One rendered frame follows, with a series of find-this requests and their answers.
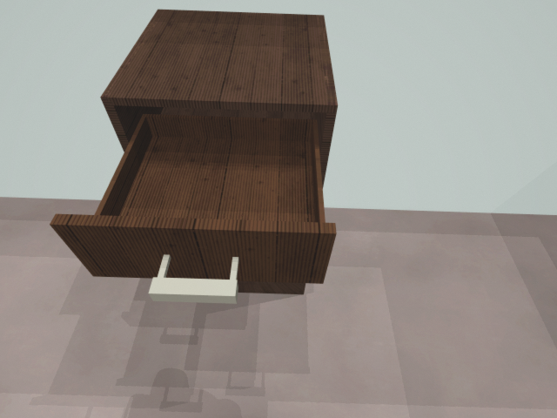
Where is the drawer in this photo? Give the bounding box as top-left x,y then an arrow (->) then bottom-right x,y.
50,114 -> 337,284

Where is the cabinet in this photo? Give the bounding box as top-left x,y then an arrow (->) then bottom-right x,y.
100,10 -> 338,294

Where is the handle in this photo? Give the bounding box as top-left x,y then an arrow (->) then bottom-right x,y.
149,254 -> 239,304

